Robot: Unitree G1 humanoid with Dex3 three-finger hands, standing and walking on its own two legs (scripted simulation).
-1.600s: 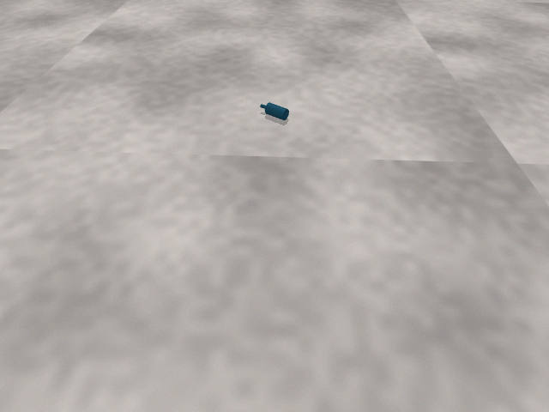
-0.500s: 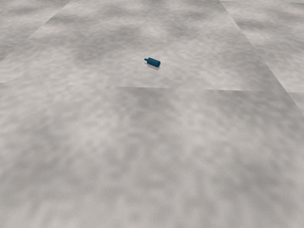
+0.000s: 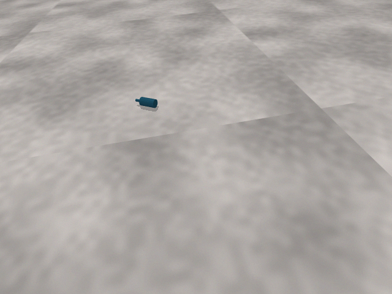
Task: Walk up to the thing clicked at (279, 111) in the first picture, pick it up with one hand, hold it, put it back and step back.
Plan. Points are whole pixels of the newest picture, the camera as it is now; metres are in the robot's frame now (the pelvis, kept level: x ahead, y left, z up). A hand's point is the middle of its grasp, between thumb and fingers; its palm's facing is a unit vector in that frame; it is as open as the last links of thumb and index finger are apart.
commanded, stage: walk up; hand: left
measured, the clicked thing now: (145, 101) +1.96 +0.59 -0.72
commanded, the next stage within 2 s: none
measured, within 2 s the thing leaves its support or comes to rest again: neither
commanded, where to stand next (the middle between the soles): +1.46 +0.52 m, yaw -20 degrees
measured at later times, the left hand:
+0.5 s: hand (80, 220) +0.40 +0.37 -0.14, palm faces -0.23 -0.89 -0.39, open 7.4 cm
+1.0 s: hand (109, 140) +0.71 +0.36 -0.10, palm faces -0.17 -0.87 -0.46, open 7.4 cm
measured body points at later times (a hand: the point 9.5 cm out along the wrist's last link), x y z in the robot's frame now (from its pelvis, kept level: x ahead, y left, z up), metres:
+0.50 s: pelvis +0.29 +0.10 +0.01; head +0.33 +0.11 +0.46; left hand +0.41 +0.41 -0.11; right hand +0.33 -0.23 -0.08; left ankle +0.35 +0.19 -0.72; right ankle +0.21 -0.06 -0.63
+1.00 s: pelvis +0.57 +0.11 +0.01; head +0.58 +0.06 +0.46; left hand +0.71 +0.41 -0.07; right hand +0.60 -0.21 -0.12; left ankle +0.60 +0.27 -0.64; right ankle +0.57 -0.02 -0.72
